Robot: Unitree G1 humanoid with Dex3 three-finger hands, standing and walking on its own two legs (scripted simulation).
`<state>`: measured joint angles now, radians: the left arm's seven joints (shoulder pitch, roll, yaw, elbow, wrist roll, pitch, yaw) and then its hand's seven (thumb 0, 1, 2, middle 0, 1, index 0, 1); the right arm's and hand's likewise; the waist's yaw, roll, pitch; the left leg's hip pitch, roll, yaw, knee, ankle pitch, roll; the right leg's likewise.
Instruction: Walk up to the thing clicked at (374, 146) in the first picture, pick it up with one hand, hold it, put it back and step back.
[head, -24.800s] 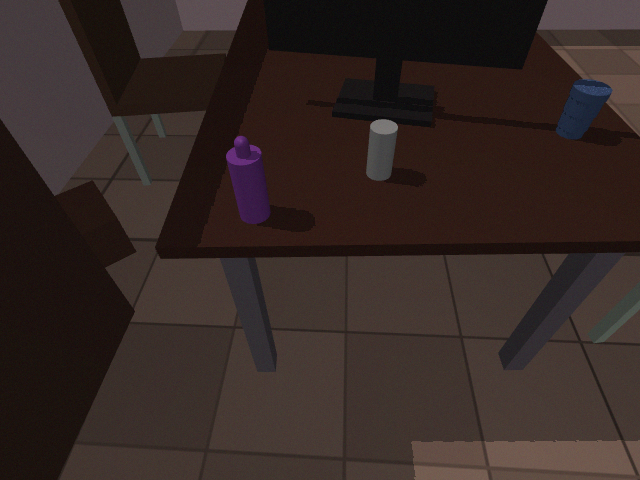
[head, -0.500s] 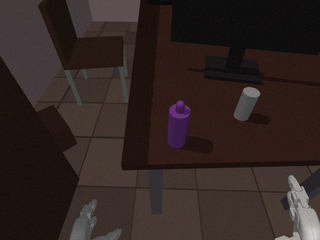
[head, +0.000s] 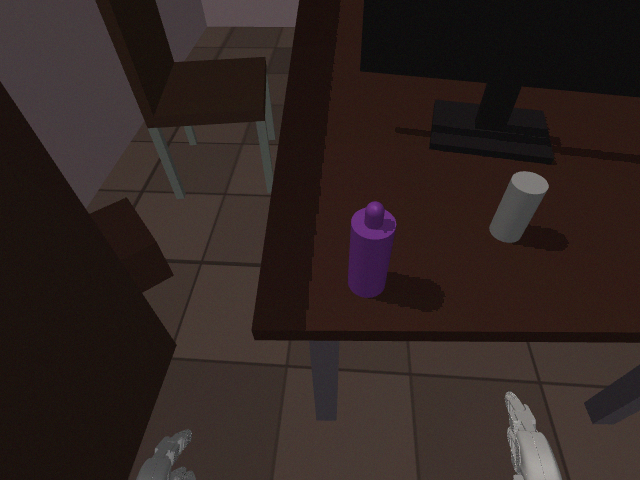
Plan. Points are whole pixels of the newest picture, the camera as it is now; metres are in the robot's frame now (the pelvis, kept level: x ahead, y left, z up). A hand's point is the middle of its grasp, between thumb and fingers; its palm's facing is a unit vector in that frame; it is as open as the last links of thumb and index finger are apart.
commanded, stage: home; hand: right
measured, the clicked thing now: (516, 208) +0.52 -0.29 +0.03
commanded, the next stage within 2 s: none
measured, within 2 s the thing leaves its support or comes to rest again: neither
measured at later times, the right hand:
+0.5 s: hand out of the picture +0.09 -0.27 -0.13, palm faces -0.05 +0.91 -0.42, open 17.5 cm
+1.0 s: hand out of the picture +0.03 -0.27 -0.15, palm faces -0.07 +0.93 -0.36, open 17.5 cm
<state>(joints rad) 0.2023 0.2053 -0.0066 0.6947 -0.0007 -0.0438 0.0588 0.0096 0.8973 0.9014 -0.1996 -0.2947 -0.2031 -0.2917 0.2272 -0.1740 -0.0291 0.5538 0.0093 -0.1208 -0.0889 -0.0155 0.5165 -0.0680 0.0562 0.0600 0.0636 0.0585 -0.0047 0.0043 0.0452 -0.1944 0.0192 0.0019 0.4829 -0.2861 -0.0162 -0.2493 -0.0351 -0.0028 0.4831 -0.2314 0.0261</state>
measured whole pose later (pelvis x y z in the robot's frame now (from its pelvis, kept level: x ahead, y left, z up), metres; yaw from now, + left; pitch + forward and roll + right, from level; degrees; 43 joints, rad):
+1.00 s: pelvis -0.02 -0.01 +0.01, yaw +1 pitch -4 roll +0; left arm 0.18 0.36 -0.01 1.13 0.02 0.01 -0.02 0.00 0.90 0.90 -0.20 -0.29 -0.20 -0.29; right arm 0.19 -0.36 0.02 1.10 -0.02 -0.01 0.00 -0.01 0.56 -0.04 0.05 0.05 0.06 0.05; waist 0.01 -0.01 0.04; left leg -0.11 0.03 -0.02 0.37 -0.20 -0.03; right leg -0.15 -0.02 -0.03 0.36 -0.15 0.01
